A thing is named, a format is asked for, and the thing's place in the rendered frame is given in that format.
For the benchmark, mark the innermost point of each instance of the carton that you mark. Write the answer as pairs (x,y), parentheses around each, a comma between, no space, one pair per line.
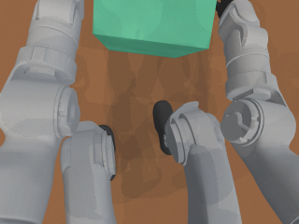
(166,28)

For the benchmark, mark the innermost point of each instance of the left robot forearm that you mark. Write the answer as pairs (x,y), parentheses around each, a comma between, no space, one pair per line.
(51,47)

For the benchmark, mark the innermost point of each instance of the left robot upper arm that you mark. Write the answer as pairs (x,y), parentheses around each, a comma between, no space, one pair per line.
(35,117)

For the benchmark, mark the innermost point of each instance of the left robot shin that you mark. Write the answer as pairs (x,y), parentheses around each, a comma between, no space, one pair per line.
(65,153)

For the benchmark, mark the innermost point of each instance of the robot shin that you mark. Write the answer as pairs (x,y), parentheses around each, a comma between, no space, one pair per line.
(65,153)
(188,107)

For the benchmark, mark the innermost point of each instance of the right robot shin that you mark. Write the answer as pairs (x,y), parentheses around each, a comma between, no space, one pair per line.
(188,107)

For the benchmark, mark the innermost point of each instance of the right robot hand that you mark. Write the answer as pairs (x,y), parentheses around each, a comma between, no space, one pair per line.
(221,6)

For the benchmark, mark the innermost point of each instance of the right robot upper arm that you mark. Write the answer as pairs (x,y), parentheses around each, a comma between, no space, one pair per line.
(261,132)

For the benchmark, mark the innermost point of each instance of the right robot forearm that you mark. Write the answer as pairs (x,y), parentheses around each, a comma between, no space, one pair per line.
(246,55)

